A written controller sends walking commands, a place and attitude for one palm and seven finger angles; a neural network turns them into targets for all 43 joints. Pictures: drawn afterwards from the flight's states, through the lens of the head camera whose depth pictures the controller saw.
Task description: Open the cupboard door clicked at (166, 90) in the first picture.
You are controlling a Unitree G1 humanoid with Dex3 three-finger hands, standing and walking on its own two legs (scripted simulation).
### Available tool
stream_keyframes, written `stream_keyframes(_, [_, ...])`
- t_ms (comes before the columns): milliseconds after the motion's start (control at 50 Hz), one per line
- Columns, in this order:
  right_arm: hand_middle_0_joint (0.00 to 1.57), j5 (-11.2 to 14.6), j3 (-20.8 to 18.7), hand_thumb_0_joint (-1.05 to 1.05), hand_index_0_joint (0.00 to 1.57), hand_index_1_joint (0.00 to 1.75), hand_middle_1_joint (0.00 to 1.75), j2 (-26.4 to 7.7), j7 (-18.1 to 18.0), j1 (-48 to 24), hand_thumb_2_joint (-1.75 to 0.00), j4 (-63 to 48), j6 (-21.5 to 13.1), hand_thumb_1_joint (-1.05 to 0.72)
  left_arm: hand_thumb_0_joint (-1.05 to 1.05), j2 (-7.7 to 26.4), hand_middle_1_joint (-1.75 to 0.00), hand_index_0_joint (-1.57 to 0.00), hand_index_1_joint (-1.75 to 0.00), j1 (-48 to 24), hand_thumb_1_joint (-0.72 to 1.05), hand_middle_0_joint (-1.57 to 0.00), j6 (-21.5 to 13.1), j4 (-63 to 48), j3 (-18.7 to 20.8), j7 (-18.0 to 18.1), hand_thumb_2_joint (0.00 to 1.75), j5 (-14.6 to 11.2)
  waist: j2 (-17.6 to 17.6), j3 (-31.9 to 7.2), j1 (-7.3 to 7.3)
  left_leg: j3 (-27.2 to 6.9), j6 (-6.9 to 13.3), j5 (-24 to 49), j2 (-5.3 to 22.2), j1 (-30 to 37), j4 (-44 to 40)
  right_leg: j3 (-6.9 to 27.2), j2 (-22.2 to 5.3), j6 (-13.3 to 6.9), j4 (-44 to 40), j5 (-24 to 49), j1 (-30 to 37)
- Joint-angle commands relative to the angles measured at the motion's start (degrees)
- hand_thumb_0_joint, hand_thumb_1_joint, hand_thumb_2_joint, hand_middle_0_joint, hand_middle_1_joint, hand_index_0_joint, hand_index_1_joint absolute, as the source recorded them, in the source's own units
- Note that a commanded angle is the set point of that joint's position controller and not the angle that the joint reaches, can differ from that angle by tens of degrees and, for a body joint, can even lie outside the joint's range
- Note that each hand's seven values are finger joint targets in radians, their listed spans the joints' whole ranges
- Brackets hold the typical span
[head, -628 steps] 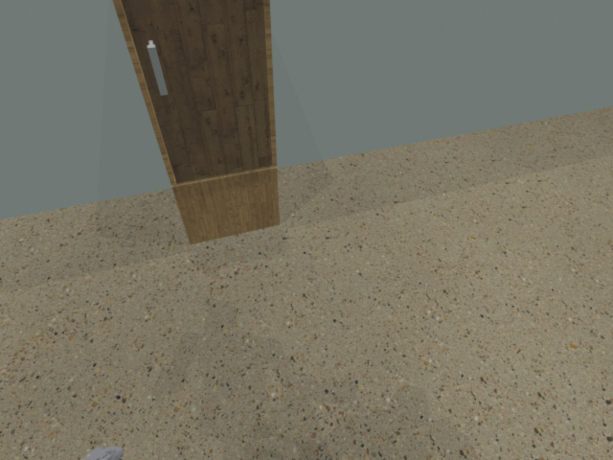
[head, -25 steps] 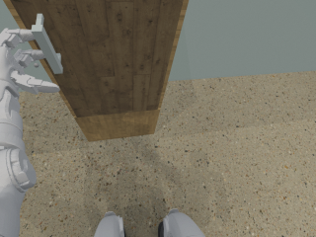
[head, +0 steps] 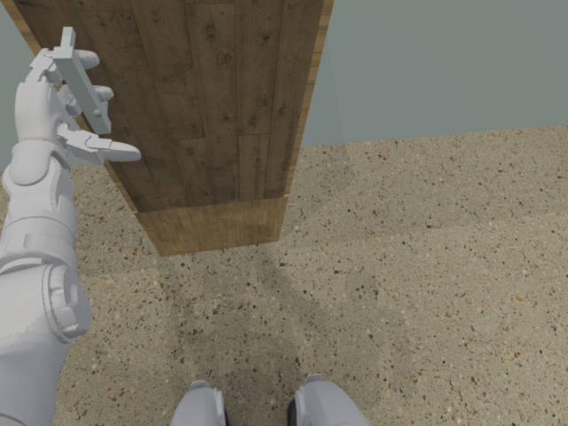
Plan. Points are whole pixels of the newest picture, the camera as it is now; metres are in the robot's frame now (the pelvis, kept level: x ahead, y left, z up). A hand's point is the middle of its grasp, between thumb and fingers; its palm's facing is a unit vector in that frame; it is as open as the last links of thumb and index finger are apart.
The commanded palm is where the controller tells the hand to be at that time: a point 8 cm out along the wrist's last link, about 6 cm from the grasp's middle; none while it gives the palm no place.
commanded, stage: slide the fingers in behind the handle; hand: left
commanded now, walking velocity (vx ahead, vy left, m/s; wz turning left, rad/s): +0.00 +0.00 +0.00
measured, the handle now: (86, 84) +0.57 +0.22 +0.09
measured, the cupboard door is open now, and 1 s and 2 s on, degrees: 0 0 29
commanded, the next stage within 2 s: close the thumb around the handle in 0.48 s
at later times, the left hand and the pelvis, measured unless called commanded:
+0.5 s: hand (104, 112) +0.52 +0.19 +0.08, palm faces +0.08 -1.00 -0.01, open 14.0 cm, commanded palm +0.50 +0.23 +0.08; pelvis +0.00 +0.00 +0.00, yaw +0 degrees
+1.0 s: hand (104, 111) +0.53 +0.20 +0.08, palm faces +0.08 -1.00 -0.01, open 9.1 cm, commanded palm +0.50 +0.24 +0.08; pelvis +0.00 +0.00 +0.00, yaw +0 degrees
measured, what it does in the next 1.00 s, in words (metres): stands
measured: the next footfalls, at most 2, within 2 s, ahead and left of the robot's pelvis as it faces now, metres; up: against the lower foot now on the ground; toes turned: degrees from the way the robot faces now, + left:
none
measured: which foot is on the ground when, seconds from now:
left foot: down 0.00-1.00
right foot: down 0.00-1.00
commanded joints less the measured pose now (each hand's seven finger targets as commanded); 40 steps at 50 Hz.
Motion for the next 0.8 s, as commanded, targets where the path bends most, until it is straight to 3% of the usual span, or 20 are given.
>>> stream_keyframes(0, [0.2,-0.1,-4.1,0.0,0.2,0.3,0.3,-10.9,-1.1,10.6,-0.9,-2.6,-0.8,-0.9,0.0,12.9,-1.2,-0.3,-1.2,-24.6,-0.5,-0.3,-2.9,-11.6,0.9,0.7,0.3,-0.8,7.1,-26.2,-0.25,-3.7,1.1,22.6,-2.8,23.1,-5.5,1.7,2.2,-0.2,-6.3,20.1,7.6])
stream_keyframes(40, [0.2,-0.3,-4.1,0.0,0.2,0.3,0.3,-10.6,-0.9,10.5,-0.9,-2.5,-1.0,-0.9,0.0,12.2,-1.2,-0.3,-1.2,-25.3,-0.5,-0.3,-3.7,-12.7,0.8,1.4,0.3,-0.7,8.4,-27.3,0.06,-3.9,1.0,23.8,-2.9,24.5,-5.2,1.7,2.3,-0.2,-6.0,20.5,7.0])
stream_keyframes(60, [0.2,-0.5,-4.1,0.0,0.2,0.3,0.3,-10.6,-0.8,10.7,-0.9,-2.3,-1.1,-0.9,0.0,12.2,-1.2,-0.3,-1.2,-27.0,-0.5,-0.3,-4.2,-13.9,0.8,1.8,0.3,-0.9,8.0,-27.3,-0.48,-4.2,1.0,24.2,-2.7,24.8,-5.1,1.5,2.3,-0.2,-5.9,20.5,6.8])
stream_keyframes(120, [0.2,-0.7,-4.1,0.0,0.2,0.3,0.3,-10.7,-0.8,11.1,-0.9,-2.1,-1.2,-0.9,0.0,14.5,-1.2,-0.3,-1.2,-26.4,-0.5,-0.3,-5.4,-14.3,2.8,2.9,0.3,-0.4,7.6,-28.3,0.1,-3.9,1.1,24.5,-2.9,23.9,-4.7,1.9,2.3,-0.3,-5.6,21.3,8.1])
stream_keyframes(180, [0.2,-0.5,-4.0,0.0,0.2,0.3,0.3,-10.7,-0.7,10.8,-0.9,-2.0,-1.1,-0.9,0.0,13.1,-1.2,-0.3,-1.2,-26.3,-0.5,-0.3,-4.8,-11.1,1.0,3.3,0.3,0.7,6.3,-24.8,-0.86,-3.7,1.2,20.8,-2.9,21.5,-5.2,1.9,2.2,0.0,-6.2,18.8,7.0])
stream_keyframes(240, [0.2,-0.5,-4.1,0.0,0.2,0.3,0.3,-10.9,-0.9,11.0,-0.9,-2.2,-1.1,-0.9,0.0,15.0,-1.2,-0.3,-1.2,-25.9,-0.5,-0.3,-4.9,-12.1,2.1,3.0,0.3,0.9,7.3,-27.8,-0.23,-3.6,1.3,21.8,-3.1,22.4,-5.2,2.3,2.1,-0.2,-6.0,20.1,8.7])
stream_keyframes(300, [0.2,-0.4,-4.0,0.0,0.2,0.3,0.3,-10.7,-1.0,10.7,-0.9,-2.0,-1.2,-0.9,0.0,12.9,-1.2,-0.3,-1.2,-27.1,-0.5,-0.3,-4.5,-11.8,0.3,2.2,0.3,0.1,7.3,-26.3,-1.12,-3.4,1.3,21.1,-3.1,22.0,-5.1,2.2,2.1,0.0,-6.5,19.9,8.0])
stream_keyframes(340, [0.2,-0.4,-4.1,0.0,0.2,0.3,0.3,-10.9,-1.1,11.0,-0.9,-2.1,-1.1,-0.9,0.0,13.8,-1.2,-0.3,-1.2,-26.2,-0.5,-0.3,-4.6,-12.3,1.4,1.9,0.3,-0.1,8.2,-28.0,-0.43,-3.5,1.2,23.0,-3.0,23.5,-5.2,2.1,2.1,-0.1,-6.2,21.1,8.5])
stream_keyframes(420, [0.2,-0.5,-4.1,0.0,0.2,0.3,0.3,-10.9,-1.2,11.3,-0.9,-1.9,-1.1,-0.9,0.0,13.9,-1.2,-0.3,-1.2,-26.1,-0.5,-0.3,-4.4,-11.8,1.6,1.8,0.3,-0.5,6.5,-26.8,-0.6,-3.6,1.4,22.4,-3.1,22.3,-5.0,2.2,2.2,-0.1,-6.3,21.1,8.9])
stream_keyframes(460, [0.2,-0.3,-4.1,0.0,0.2,0.3,0.3,-10.7,-1.0,10.7,-0.9,-1.8,-1.1,-0.9,0.0,10.9,-1.2,-0.3,-1.2,-26.4,-0.5,-0.3,-4.2,-11.6,-1.0,1.9,0.3,-0.2,8.3,-25.8,-1.18,-3.7,1.2,22.1,-3.0,23.3,-5.1,1.8,2.1,-0.1,-6.3,19.7,6.2])
stream_keyframes(560, [0.2,-0.5,-4.0,0.0,0.2,0.3,0.3,-11.0,-1.1,11.2,-0.9,-1.7,-1.1,-0.9,0.0,14.1,-1.2,-0.3,-1.2,-26.5,-0.5,-0.3,-4.1,-10.8,1.8,2.4,0.3,-0.4,6.4,-26.6,-0.75,-3.7,1.4,22.8,-3.1,21.8,-4.7,2.2,2.1,0.0,-6.1,21.3,8.4])
stream_keyframes(620, [0.2,-0.6,-4.2,0.0,0.2,0.3,0.3,-10.7,-0.9,11.1,-0.9,-1.8,-1.2,-0.9,0.0,11.6,-1.22,-0.31,-1.22,-27.8,-0.33,-0.31,-4.6,-12.6,-0.1,2.3,0.37,-0.2,8.2,-27.3,-1.24,-3.8,1.4,24.1,-3.1,23.9,-4.4,1.9,2.1,-0.1,-5.8,21.5,6.8])
stream_keyframes(680, [0.2,-0.4,-4.0,0.0,0.2,0.3,0.3,-11.0,-1.0,11.0,-0.9,-2.0,-0.9,-0.9,0.0,13.8,-1.24,-0.32,-1.24,-25.7,-0.16,-0.32,-3.9,-10.9,1.4,2.4,0.44,0.0,7.5,-26.8,-0.58,-3.6,1.3,23.3,-3.1,22.3,-4.4,2.1,2.1,0.0,-5.9,21.5,7.8])
stream_keyframes(720, [0.2,-0.4,-4.0,0.0,0.2,0.3,0.3,-10.8,-1.0,11.1,-0.9,-1.8,-1.0,-0.9,0.0,12.9,-1.25,-0.33,-1.25,-27.0,-0.05,-0.33,-3.9,-11.0,0.5,2.2,0.49,0.0,6.9,-26.2,-1.28,-3.6,1.5,22.8,-3.2,22.0,-4.4,2.1,2.2,-0.1,-6.0,21.4,7.6])
stream_keyframes(760, [0.2,-0.4,-4.1,0.0,0.2,0.3,0.3,-11.0,-1.1,11.1,-0.9,-2.1,-1.0,-0.9,0.0,14.7,-1.26,-0.34,-1.26,-26.2,0.06,-0.34,-4.1,-11.6,1.9,2.2,0.54,0.1,7.7,-28.1,-0.38,-3.7,1.3,23.8,-3.1,22.6,-4.4,2.1,2.1,-0.1,-5.7,21.9,8.4])
stream_keyframes(780, [0.2,-0.4,-4.0,0.0,0.2,0.3,0.3,-10.9,-1.1,11.0,-0.9,-2.0,-1.0,-0.9,0.0,13.9,-1.27,-0.34,-1.27,-26.8,0.12,-0.34,-4.2,-12.1,1.2,2.1,0.56,-0.1,8.0,-28.2,-0.72,-3.8,1.3,24.0,-3.1,23.0,-4.4,2.1,2.1,-0.1,-5.6,21.9,8.0])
